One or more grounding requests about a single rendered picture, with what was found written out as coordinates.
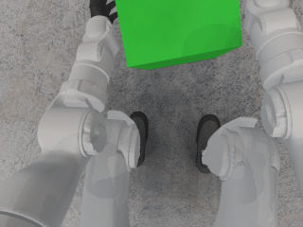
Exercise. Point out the robot left forearm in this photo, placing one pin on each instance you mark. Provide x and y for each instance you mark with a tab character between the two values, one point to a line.
92	68

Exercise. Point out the robot right forearm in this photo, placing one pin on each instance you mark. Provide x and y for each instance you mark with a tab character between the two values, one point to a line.
277	40

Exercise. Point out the right robot shin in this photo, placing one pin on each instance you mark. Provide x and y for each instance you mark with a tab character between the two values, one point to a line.
244	121

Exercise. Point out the robot right thigh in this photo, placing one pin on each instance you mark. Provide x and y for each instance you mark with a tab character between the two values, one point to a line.
241	157

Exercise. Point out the left robot hand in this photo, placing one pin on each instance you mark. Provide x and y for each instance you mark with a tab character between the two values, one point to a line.
99	8

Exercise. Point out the carton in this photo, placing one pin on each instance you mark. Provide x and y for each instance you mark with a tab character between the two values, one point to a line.
163	33

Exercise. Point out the left robot upper arm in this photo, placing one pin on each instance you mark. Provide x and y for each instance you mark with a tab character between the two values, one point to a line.
40	194

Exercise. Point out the right robot upper arm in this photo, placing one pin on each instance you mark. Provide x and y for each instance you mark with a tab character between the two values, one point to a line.
282	116

